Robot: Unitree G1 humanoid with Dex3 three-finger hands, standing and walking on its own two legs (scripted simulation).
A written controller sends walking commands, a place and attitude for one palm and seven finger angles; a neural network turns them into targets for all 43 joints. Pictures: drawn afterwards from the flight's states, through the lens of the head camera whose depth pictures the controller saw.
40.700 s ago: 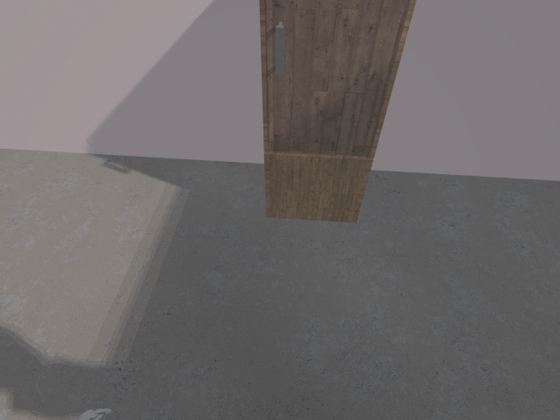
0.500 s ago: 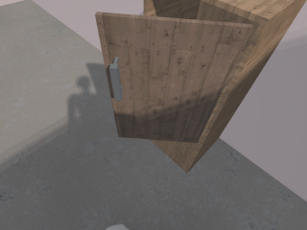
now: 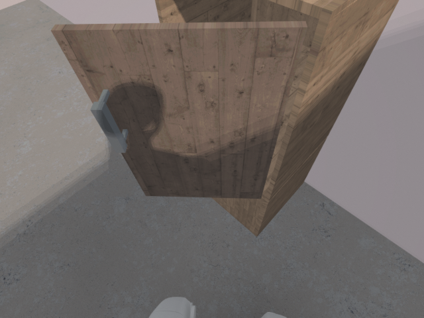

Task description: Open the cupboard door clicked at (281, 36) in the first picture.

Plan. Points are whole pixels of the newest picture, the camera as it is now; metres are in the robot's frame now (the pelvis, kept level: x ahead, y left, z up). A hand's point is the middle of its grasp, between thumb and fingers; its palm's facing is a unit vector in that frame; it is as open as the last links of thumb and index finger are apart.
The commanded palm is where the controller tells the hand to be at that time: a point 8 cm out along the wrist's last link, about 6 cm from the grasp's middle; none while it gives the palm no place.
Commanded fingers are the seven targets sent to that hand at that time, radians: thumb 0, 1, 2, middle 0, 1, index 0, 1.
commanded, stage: come to a stop and stand still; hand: left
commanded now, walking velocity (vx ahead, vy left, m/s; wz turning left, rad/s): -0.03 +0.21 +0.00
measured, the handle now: (113, 122) +0.47 +0.24 +0.07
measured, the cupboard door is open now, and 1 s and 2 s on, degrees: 41 41 41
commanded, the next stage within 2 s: look again from close up in 1.00 s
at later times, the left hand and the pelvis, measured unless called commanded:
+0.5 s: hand out of the picture -0.03 +0.26 -0.17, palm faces +0.06 -0.98 -0.20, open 7.4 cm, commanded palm none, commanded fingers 0.00 0.90 0.90 -0.20 -0.30 -0.20 -0.30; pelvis -0.05 +0.06 +0.01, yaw +0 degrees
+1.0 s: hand out of the picture -0.08 +0.21 -0.17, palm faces +0.01 -0.99 -0.15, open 7.3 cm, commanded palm none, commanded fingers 0.00 0.90 0.90 -0.20 -0.30 -0.20 -0.30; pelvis -0.07 +0.05 +0.01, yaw -1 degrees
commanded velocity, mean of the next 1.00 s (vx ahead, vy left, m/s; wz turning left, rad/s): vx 0.00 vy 0.01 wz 0.00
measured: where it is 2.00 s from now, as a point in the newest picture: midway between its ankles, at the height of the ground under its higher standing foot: outside the picture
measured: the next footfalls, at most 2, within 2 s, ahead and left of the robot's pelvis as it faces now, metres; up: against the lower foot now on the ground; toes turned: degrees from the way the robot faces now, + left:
left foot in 0.26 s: +0.01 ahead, +0.14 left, +0.00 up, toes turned +2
right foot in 0.62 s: -0.07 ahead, -0.05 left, +0.00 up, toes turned +1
